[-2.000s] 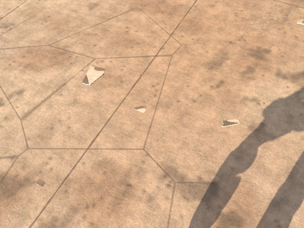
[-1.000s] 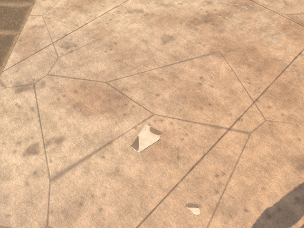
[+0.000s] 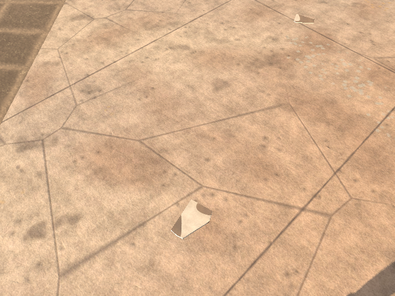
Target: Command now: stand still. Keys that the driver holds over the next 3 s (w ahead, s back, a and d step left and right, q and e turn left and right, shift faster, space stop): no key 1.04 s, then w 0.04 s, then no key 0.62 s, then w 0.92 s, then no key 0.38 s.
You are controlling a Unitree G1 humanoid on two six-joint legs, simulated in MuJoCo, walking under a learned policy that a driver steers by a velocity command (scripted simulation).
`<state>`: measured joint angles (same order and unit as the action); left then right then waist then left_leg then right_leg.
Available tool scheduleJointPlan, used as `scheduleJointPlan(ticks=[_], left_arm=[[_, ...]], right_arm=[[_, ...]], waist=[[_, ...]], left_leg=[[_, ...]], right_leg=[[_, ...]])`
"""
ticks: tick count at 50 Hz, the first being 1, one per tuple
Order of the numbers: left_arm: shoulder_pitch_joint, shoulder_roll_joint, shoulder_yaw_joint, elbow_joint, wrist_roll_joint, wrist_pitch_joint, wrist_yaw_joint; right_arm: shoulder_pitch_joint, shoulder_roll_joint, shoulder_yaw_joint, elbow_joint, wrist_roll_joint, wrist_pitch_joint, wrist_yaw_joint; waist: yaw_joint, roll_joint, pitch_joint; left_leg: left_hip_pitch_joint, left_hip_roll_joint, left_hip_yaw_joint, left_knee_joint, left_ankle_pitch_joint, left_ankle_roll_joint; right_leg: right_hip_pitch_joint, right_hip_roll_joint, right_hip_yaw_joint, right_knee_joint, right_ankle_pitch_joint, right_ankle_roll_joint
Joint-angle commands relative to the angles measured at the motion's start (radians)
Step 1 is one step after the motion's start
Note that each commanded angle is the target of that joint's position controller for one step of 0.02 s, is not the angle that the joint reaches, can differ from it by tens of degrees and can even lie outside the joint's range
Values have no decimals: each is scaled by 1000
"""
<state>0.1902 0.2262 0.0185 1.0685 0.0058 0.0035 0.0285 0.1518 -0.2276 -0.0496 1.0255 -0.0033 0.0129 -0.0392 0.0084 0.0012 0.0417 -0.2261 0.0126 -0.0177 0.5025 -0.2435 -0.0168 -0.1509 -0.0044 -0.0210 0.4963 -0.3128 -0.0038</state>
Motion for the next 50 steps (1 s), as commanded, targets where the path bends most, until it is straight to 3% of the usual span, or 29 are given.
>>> scheduleJointPlan(ticks=[1,21,50], left_arm=[[25,105,16,-19,1,-9,4],[117,68,3,15,-2,-15,7],[204,35,0,16,-6,-18,10]], right_arm=[[1,-105,-16,-16,0,-8,-5],[63,-78,5,72,2,-10,-9],[121,-54,16,91,6,-9,-12]], waist=[[-2,2,-15],[-7,-2,7],[-9,-2,14]], left_leg=[[57,23,-16,-66,175,27],[29,17,-10,-86,120,23],[23,15,-7,-79,146,25]], right_leg=[[-82,-34,32,-112,121,-15],[-101,-27,29,-135,82,-19],[-99,-22,24,-126,130,-20]])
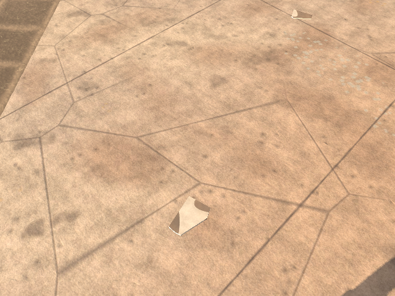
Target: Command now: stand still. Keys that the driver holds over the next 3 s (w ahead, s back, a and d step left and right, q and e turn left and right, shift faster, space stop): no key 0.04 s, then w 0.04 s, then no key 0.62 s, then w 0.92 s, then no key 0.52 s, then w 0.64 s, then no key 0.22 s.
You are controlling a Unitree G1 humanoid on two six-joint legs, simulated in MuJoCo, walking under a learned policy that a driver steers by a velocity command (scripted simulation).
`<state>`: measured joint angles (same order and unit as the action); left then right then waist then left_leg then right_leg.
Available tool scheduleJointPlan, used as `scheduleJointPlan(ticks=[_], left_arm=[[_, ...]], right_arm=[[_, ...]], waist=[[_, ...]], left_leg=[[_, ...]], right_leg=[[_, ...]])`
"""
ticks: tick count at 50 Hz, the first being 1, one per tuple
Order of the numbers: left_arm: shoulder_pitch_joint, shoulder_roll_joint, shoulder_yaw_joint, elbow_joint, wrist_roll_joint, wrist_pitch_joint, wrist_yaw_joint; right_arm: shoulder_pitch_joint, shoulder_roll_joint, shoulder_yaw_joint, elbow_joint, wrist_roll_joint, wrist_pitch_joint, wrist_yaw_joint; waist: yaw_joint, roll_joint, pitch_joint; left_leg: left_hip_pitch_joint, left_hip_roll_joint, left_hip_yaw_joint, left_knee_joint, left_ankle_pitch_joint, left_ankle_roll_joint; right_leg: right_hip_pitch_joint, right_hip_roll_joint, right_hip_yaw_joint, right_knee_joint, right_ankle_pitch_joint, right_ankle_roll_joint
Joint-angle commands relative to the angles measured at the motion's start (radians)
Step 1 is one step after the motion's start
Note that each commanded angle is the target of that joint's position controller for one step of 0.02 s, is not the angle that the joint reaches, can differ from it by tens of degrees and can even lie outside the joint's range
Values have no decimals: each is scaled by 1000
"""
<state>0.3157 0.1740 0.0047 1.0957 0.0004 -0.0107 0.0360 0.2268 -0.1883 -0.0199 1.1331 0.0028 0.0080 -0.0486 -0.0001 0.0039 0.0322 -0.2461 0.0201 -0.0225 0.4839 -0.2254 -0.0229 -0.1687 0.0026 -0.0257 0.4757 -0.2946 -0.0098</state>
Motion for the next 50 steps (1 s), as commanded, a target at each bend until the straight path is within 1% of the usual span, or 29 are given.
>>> scheduleJointPlan(ticks=[1,2,3,4,5,6,7,8,9,10,12,15,23,35,36,37,38,39,40,41,42,43,44,45,46,47,48,49,50], left_arm=[[81,87,14,-11,0,-4,3],[82,86,14,-11,0,-4,3],[103,77,13,-1,0,-3,4],[110,93,20,1,-7,0,7],[88,98,21,-8,-7,1,10],[70,87,17,-16,-4,-2,10],[67,74,14,-17,0,-9,8],[80,72,14,-14,1,-15,6],[101,77,15,-8,-1,-18,4],[114,78,15,-6,-3,-19,3],[122,74,13,-5,-6,-16,2],[125,71,12,-6,-5,-8,2],[126,67,13,-6,-5,-2,5],[125,63,18,-3,-3,-4,9],[145,55,17,9,-4,-2,10],[152,65,22,13,-10,0,13],[144,85,30,4,-16,1,16],[141,101,35,-6,-21,-2,19],[164,114,40,-10,-27,-12,18],[201,140,50,-6,-32,-24,15],[218,177,64,-5,-35,-35,11],[205,187,69,-13,-33,-43,9],[172,181,68,-28,-26,-52,5],[132,172,66,-44,-29,-57,-1],[83,165,65,-59,-39,-55,-5],[51,163,64,-72,-43,-51,-10],[22,157,61,-89,-40,-54,-11],[-11,107,47,-116,-32,-66,-14],[-12,51,34,-151,-37,-88,-12]], right_arm=[[47,-93,-13,-16,0,-4,-3],[48,-92,-13,-16,0,-4,-3],[67,-79,-10,-7,0,-4,-3],[70,-81,-12,-4,4,-2,-4],[51,-74,-10,-14,3,-3,-5],[41,-63,-6,-20,-2,-7,-5],[47,-58,-4,-18,-6,-12,-3],[58,-68,-5,-14,-6,-18,-1],[70,-80,-7,-10,-4,-21,1],[76,-85,-8,-9,0,-23,3],[76,-82,-7,-11,4,-24,6],[78,-78,-6,-13,5,-20,6],[74,-75,-10,-20,5,-8,3],[64,-73,-17,-28,4,-3,-1],[82,-62,-15,-18,4,-2,-1],[87,-65,-18,-15,9,-1,-2],[86,-72,-23,-17,14,-2,-3],[71,-74,-24,-30,15,-9,-2],[45,-64,-22,-47,17,-23,1],[19,-42,-18,-64,20,-42,9],[-2,-20,-14,-80,23,-62,19],[-29,-24,-14,-97,25,-78,28],[-27,-27,-15,-107,30,-91,36],[-4,-31,-17,-108,36,-101,41],[58,-34,-21,-88,40,-108,45],[156,-41,-32,-42,37,-110,45],[265,-75,-51,-1,27,-106,45],[423,-170,-81,23,24,-107,41],[506,-231,-85,23,14,-120,56]], waist=[[0,-4,24],[0,-4,25],[0,-9,1],[3,-24,16],[0,-39,73],[-4,-44,106],[-7,-32,116],[-4,-10,102],[1,7,69],[4,12,41],[6,5,12],[5,3,3],[2,-3,15],[1,-6,33],[1,-8,8],[3,-18,20],[4,-38,56],[10,-54,108],[26,-75,146],[43,-123,164],[48,-189,173],[48,-192,197],[29,-183,203],[3,-174,199],[-38,-155,180],[-76,-121,143],[-113,-61,99],[-167,183,32],[-165,333,-19]], left_leg=[[42,7,-2,-61,129,31],[42,7,-2,-60,129,31],[53,-7,14,-57,38,31],[28,-34,41,-26,-109,36],[-13,-37,42,-19,-132,38],[-20,-27,31,-27,-89,38],[-7,-15,16,-39,-14,37],[9,-6,6,-41,65,37],[23,-2,3,-34,130,38],[33,0,2,-27,174,40],[47,3,0,-20,222,42],[58,2,0,-17,244,44],[66,2,0,-25,241,43],[58,0,2,-39,184,41],[67,-14,17,-37,83,42],[45,-41,43,-12,-98,50],[-10,-59,58,15,-289,60],[-81,-57,55,35,-394,72],[-148,-50,52,75,-407,79],[-209,-51,70,154,-345,77],[-258,-48,96,264,-250,76],[-281,-11,64,336,-219,92],[-292,10,45,349,-251,108],[-257,22,43,276,-280,123],[-125,9,69,128,-237,134],[74,-39,112,17,-137,123],[235,-33,62,-9,-61,116],[382,166,-267,-174,-162,188],[444,360,-699,-335,-238,315]], right_leg=[[-81,-29,29,-105,112,-14],[-81,-29,29,-105,113,-14],[-71,-22,23,-114,12,-18],[-84,-18,30,-122,-151,-33],[-129,-37,60,-145,-217,-45],[-165,-49,75,-160,-213,-47],[-175,-45,66,-150,-139,-39],[-156,-30,43,-122,-30,-27],[-120,-19,23,-92,64,-18],[-90,-17,15,-75,128,-12],[-58,-18,13,-59,192,-8],[-47,-20,14,-54,218,-7],[-50,-24,14,-61,217,-1],[-63,-26,16,-76,161,1],[-53,-16,7,-81,60,-4],[-67,-7,6,-80,-110,-21],[-99,-18,33,-90,-298,-48],[-133,-52,84,-118,-440,-78],[-136,-103,159,-156,-519,-111],[-105,-176,267,-210,-564,-153],[-75,-273,401,-276,-591,-204],[-99,-337,490,-314,-558,-241],[-103,-352,501,-314,-496,-245],[-103,-333,448,-290,-424,-221],[-145,-282,352,-246,-360,-178],[-224,-206,247,-176,-280,-139],[-302,-137,156,-30,-118,-104],[-439,-19,-8,353,-19,-36],[-603,59,32,630,-233,-28]])
Over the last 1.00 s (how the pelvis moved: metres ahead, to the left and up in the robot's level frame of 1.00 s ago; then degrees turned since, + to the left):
0.00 0.00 0.00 0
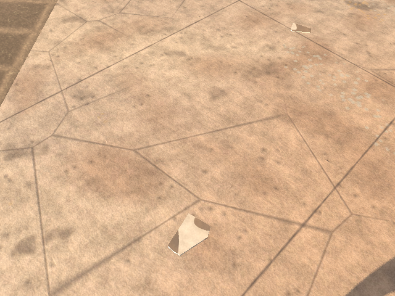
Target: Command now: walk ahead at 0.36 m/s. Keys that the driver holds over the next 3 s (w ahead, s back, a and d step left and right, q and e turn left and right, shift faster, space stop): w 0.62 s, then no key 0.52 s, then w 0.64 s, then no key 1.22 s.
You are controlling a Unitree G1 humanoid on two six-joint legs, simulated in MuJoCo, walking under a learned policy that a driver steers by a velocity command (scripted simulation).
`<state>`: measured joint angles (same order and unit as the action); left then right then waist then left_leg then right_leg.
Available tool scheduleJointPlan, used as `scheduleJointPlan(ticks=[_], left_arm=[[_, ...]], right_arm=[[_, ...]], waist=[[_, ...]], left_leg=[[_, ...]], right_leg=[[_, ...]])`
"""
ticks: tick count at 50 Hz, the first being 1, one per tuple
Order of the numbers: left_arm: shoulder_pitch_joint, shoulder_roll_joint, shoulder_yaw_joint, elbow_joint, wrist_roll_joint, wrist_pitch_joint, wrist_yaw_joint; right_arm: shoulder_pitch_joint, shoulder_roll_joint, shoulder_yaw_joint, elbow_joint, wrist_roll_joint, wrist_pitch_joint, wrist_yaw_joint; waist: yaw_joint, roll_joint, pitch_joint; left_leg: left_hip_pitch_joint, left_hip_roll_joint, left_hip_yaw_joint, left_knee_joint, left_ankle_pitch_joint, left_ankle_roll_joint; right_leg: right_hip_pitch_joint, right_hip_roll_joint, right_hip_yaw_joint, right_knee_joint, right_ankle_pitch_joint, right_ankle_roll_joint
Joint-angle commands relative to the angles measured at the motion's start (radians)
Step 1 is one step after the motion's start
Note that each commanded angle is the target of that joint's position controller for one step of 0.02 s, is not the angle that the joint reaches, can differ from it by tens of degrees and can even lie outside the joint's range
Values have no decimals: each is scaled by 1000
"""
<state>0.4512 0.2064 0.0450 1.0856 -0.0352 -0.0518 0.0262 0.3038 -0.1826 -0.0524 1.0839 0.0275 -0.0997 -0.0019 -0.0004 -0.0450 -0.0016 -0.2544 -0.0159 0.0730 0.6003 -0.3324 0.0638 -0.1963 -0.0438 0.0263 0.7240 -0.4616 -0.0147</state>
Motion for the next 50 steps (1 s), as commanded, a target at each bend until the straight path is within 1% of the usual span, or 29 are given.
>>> scheduleJointPlan(ticks=[1,2,3,5,6,11,17,19,20,21,22,23,24,25,26,27,28,30,33,36,38,41,43,45,46,47,48,49,50], left_arm=[[-149,48,1,-142,-18,-60,-8],[-150,57,2,-141,-21,-67,-18],[-152,65,8,-135,-11,-73,-21],[-176,104,31,-135,4,-70,-26],[-179,87,32,-134,3,-63,-33],[-417,26,6,-229,11,-46,-42],[-576,63,-1,-300,1,-56,-71],[-528,100,14,-299,2,-62,-77],[-449,132,30,-281,2,-63,-75],[-280,174,55,-231,-1,-61,-69],[-95,225,76,-182,3,-54,-59],[40,327,98,-153,32,-50,-55],[19,251,72,-146,35,-49,-58],[-96,196,53,-157,24,-55,-60],[-207,149,37,-182,21,-59,-62],[-273,115,26,-189,29,-65,-69],[-301,93,19,-184,39,-72,-74],[-282,89,17,-159,39,-74,-75],[-237,137,21,-135,46,-77,-53],[-203,148,18,-127,50,-62,-32],[-166,162,18,-117,44,-53,-25],[-128,169,17,-93,35,-37,-19],[-136,168,19,-84,27,-27,-15],[-164,164,20,-84,18,-18,-10],[-122,150,16,-82,31,-20,-9],[-11,80,-5,-71,54,-29,-14],[52,25,-26,-43,42,-24,-17],[-2,98,-7,-46,22,-8,-17],[-78,124,1,-66,13,10,-11]], right_arm=[[315,-166,-26,47,-20,-26,8],[220,-117,-11,13,-16,-32,10],[157,-107,-2,-8,-17,-30,16],[153,-66,16,-13,-22,-15,19],[187,-60,20,-6,-26,-7,14],[217,-128,17,-25,-35,8,-18],[262,-161,-1,-20,-12,9,-26],[236,-181,-10,-29,-16,15,-26],[221,-195,-16,-33,-22,21,-25],[199,-192,-15,-40,-27,30,-23],[177,-178,-5,-62,-33,31,-19],[310,-28,34,-78,-30,12,-2],[282,-44,32,-63,-6,-23,8],[164,-127,8,-111,24,-41,10],[84,-151,4,-136,28,-47,2],[52,-152,-6,-139,14,-41,-10],[79,-136,-14,-133,2,-24,-17],[121,-92,-13,-125,-1,6,-22],[25,-117,-24,-167,-16,19,-30],[-73,-98,-18,-197,-28,14,-25],[-153,-80,-9,-212,-26,12,-16],[-213,-99,-7,-225,-21,18,-6],[-223,-124,-12,-235,-27,14,0],[-129,-159,-28,-201,-39,4,1],[-60,-224,-47,-179,-48,-1,-5],[-2,-273,-52,-171,-60,3,-9],[31,-200,-32,-155,-55,16,-6],[17,-146,-14,-158,-41,23,3],[-53,-149,-11,-170,-35,26,5]], waist=[[-96,225,81],[-60,150,123],[-35,105,123],[-22,111,117],[-24,128,106],[-53,105,153],[-56,129,180],[-5,152,116],[42,179,46],[127,186,-53],[206,160,-166],[142,-115,-371],[145,-155,-431],[115,-133,-231],[80,-37,-125],[40,30,-62],[-5,12,-41],[-35,-21,-13],[-40,-7,52],[-22,-5,37],[12,-12,19],[35,-25,4],[25,-34,-7],[-31,-12,-51],[-36,50,-109],[8,195,-238],[-2,319,-335],[-15,239,-313],[-7,179,-225]], left_leg=[[386,428,-793,-443,-155,233],[343,384,-644,-433,-110,195],[311,330,-511,-443,-30,157],[285,246,-315,-450,214,101],[283,226,-262,-447,304,94],[207,208,-168,-495,405,112],[287,258,-122,-493,453,105],[355,272,-101,-390,721,83],[374,269,-88,-286,915,71],[334,233,-57,-91,1032,48],[129,194,-43,177,867,16],[-261,4,-49,631,255,-51],[-376,-44,-219,803,-193,-31],[-477,21,-208,853,-154,-8],[-457,82,-176,813,-56,4],[-401,123,-157,748,12,5],[-323,158,-162,691,53,7],[-263,175,-149,626,64,3],[-337,180,-126,496,147,-39],[-326,151,-92,251,301,-61],[-262,110,-61,108,400,-62],[-232,82,-71,0,421,-57],[-219,71,-83,-53,360,-34],[-86,44,-67,-172,425,-2],[64,100,-113,-177,776,25],[359,274,-273,-82,1126,130],[445,410,-443,-120,1106,264],[362,383,-466,-176,837,254],[261,350,-434,-219,615,213]], right_leg=[[-651,31,69,548,-37,-49],[-679,-14,77,586,71,-73],[-664,-50,60,549,165,-83],[-602,-84,21,445,259,-76],[-584,-83,-2,419,279,-66],[-576,-61,-55,102,415,-13],[-477,-13,-74,-148,478,-54],[-371,24,-88,-173,433,-88],[-255,59,-108,-161,405,-107],[-44,95,-128,-164,398,-134],[262,-3,-15,-144,382,-180],[650,-303,505,-233,141,-360],[644,-357,790,-439,68,-366],[489,-318,638,-460,76,-299],[301,-285,472,-479,179,-261],[138,-246,350,-506,284,-236],[33,-203,256,-534,325,-215],[-65,-167,178,-584,342,-222],[-101,-163,99,-608,578,-242],[-69,-120,-7,-557,835,-205],[-50,-100,-43,-536,840,-183],[41,-132,-20,-488,802,-178],[103,-158,11,-420,806,-164],[130,-126,14,-294,780,-121],[92,-57,-17,-168,708,-76],[-105,23,-48,44,312,-27],[-220,74,-25,242,-168,19],[-252,47,34,328,-254,30],[-297,19,39,358,-215,35]])
Over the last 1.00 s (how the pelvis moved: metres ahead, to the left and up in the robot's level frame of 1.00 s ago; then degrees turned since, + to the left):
0.07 0.04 -0.01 0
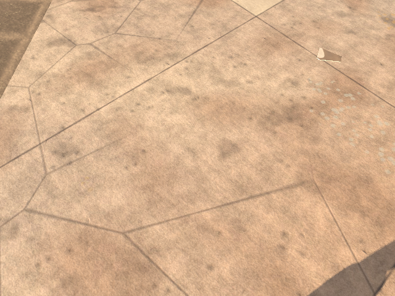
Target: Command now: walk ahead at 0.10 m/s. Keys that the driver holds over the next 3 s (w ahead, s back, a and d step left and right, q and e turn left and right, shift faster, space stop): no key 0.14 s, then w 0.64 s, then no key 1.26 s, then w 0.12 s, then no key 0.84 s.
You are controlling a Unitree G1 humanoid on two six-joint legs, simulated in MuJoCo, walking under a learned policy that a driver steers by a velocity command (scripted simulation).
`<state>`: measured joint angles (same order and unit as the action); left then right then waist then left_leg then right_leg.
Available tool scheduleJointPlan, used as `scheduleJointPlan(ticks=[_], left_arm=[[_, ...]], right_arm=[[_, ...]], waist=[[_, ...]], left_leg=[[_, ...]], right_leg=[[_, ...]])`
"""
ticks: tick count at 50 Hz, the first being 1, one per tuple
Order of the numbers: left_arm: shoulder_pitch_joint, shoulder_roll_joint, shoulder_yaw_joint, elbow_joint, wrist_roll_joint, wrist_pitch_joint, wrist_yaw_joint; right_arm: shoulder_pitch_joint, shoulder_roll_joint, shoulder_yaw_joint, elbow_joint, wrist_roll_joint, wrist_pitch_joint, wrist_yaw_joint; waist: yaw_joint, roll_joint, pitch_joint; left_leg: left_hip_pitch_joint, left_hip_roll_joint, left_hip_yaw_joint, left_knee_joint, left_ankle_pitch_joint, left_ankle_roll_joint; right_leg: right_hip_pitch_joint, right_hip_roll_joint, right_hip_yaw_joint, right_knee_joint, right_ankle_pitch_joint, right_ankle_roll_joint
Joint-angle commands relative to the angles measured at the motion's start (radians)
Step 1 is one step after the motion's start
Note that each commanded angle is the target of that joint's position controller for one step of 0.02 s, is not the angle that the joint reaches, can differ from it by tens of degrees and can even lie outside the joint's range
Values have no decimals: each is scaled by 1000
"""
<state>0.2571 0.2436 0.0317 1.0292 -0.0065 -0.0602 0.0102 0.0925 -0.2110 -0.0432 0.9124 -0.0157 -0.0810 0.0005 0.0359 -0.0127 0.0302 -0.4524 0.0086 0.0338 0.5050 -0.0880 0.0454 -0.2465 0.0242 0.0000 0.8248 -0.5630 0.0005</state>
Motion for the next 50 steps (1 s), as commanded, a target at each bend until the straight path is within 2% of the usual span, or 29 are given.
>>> scheduleJointPlan(ticks=[1,3,5,7,8,10,11,13,14,15,16,18,19,21,23,25,27,28,29,30,31,33,35,38,41,44,47,49,50], left_arm=[[67,87,20,-15,-13,37,14],[51,69,23,-17,-3,65,32],[72,39,18,3,1,72,40],[90,30,17,24,4,74,39],[114,25,17,40,10,74,35],[112,51,23,41,28,75,28],[116,70,24,35,27,70,29],[145,139,41,50,11,51,32],[154,173,53,49,4,34,34],[122,187,61,40,4,14,37],[126,153,57,37,7,-7,37],[153,105,49,41,-10,-31,28],[150,98,48,39,-16,-33,24],[149,108,51,33,-12,-27,19],[157,143,62,31,-13,-19,13],[157,159,68,29,-26,-15,11],[119,145,64,16,-23,-20,11],[78,95,51,-9,-10,-26,7],[98,-8,27,-54,-11,-52,13],[60,67,44,-57,-24,-67,10],[33,97,52,-66,-38,-75,-1],[16,78,57,-61,-26,-72,1],[22,60,62,-63,-21,-55,2],[-56,39,58,-99,-9,-40,0],[-184,12,41,-144,-4,-40,-12],[-259,18,33,-167,-4,-36,-26],[-232,69,44,-170,0,-33,-35],[-81,125,70,-118,13,-37,-31],[3,188,85,-98,25,-39,-26]], right_arm=[[88,-120,-16,-15,5,10,0],[-14,-131,-17,-32,-8,21,-9],[-18,-125,-17,-25,-16,31,-16],[-10,-120,-16,-12,-2,37,-22],[-1,-121,-17,-1,12,41,-24],[28,-145,-27,15,31,50,-29],[14,-153,-32,7,34,53,-31],[-31,-105,-28,-23,46,40,-35],[-54,-86,-27,-34,51,25,-33],[-57,-91,-31,-36,45,11,-26],[-41,-113,-42,-27,40,2,-19],[-31,-91,-43,-15,40,-14,-4],[-55,-72,-37,-20,43,-22,2],[-110,-42,-25,-33,43,-28,11],[-102,-47,-22,-29,46,-21,19],[-35,-71,-29,-3,50,-9,17],[136,-130,-56,46,56,2,2],[286,-210,-80,74,49,0,-11],[392,-313,-99,93,37,3,-5],[361,-249,-76,92,26,-11,2],[271,-183,-54,66,26,-20,7],[167,-134,-35,35,21,-25,21],[175,-99,-21,46,14,-20,19],[226,-137,-28,63,13,-17,1],[224,-159,-30,61,12,-12,-14],[280,-168,-33,87,21,-6,-19],[262,-168,-37,100,29,4,-23],[234,-168,-37,95,30,12,-25],[275,-147,-29,90,16,14,-23]], waist=[[-32,99,-193],[9,123,-126],[13,149,-123],[20,140,-139],[31,138,-149],[27,150,-97],[28,128,-51],[35,-91,44],[44,-235,76],[37,-288,100],[28,-240,84],[20,-141,50],[21,-121,43],[32,-131,28],[23,-151,24],[-14,-133,16],[-103,-97,-44],[-168,59,-126],[-172,349,-203],[-156,239,-157],[-118,172,-73],[-70,89,-2],[-37,102,11],[-36,76,30],[-51,79,60],[-71,93,39],[-31,110,-1],[47,95,-91],[60,12,-179]], left_leg=[[351,299,-359,-166,217,203],[163,240,-284,-240,2,155],[90,196,-217,-260,-54,148],[77,179,-189,-259,-153,140],[53,164,-176,-271,-318,122],[-8,136,-181,-297,-591,64],[-22,125,-181,-271,-627,46],[-9,-2,-9,-66,-505,-12],[-73,-60,55,114,-357,-26],[-141,-43,16,248,-293,-6],[-232,-14,-21,338,-314,6],[-327,28,-47,369,-280,22],[-304,37,-35,299,-254,21],[-162,17,16,172,-217,9],[-6,-11,58,78,-199,0],[164,-34,75,-13,-116,1],[409,-22,37,-44,-108,30],[601,152,-186,-108,-163,89],[780,383,-607,-261,-294,235],[714,410,-702,-283,-373,267],[637,369,-586,-285,-356,231],[483,284,-393,-326,-201,185],[399,238,-273,-356,-38,163],[367,223,-194,-377,89,172],[288,181,-94,-369,243,147],[290,177,-54,-322,350,127],[387,206,-66,-222,422,89],[407,156,-50,-31,512,47],[322,88,-7,159,346,1]], right_leg=[[-248,-73,61,239,-65,28],[-150,-100,51,103,27,39],[-48,-78,14,-21,95,39],[33,-64,-9,-155,235,29],[92,-50,-33,-233,314,15],[107,-29,-71,-252,241,-25],[63,-61,-33,-307,122,-65],[-85,-167,158,-541,-182,-158],[-42,-272,334,-680,-236,-201],[7,-346,440,-719,-166,-223],[91,-361,446,-703,-64,-225],[232,-340,382,-653,116,-203],[244,-317,325,-646,181,-184],[182,-270,232,-642,248,-164],[97,-252,188,-627,250,-168],[15,-245,174,-584,247,-158],[-87,-212,129,-439,384,-116],[-221,-134,21,-119,398,-59],[-508,-16,-55,212,90,-14],[-601,-67,60,411,26,-31],[-651,-117,76,457,119,-61],[-598,-168,59,386,276,-71],[-516,-186,48,303,332,-62],[-522,-172,22,144,421,-28],[-415,-124,-14,-108,566,-14],[-288,-73,-36,-221,652,-20],[-217,-61,2,-291,630,-60],[-10,-20,-23,-349,673,-95],[185,-112,43,-321,1042,-127]])
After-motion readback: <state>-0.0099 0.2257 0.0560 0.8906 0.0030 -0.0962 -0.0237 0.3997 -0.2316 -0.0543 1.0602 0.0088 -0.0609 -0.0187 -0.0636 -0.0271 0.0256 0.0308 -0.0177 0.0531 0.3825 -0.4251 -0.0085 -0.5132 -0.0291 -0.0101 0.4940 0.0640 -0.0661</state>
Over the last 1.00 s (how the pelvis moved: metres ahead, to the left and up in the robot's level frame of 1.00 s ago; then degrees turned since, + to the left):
0.48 -0.01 0.00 0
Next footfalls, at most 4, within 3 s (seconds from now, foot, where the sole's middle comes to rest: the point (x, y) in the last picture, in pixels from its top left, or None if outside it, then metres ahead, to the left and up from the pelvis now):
0.22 right None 0.07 -0.14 -0.77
0.54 left None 0.20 0.13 -0.77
1.00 right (235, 284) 0.51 -0.10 -0.77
1.34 left None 0.45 0.13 -0.77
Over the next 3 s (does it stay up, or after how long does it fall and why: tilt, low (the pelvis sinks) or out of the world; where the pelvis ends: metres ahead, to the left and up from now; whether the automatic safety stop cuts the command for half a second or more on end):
stays up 0.46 0.03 0.01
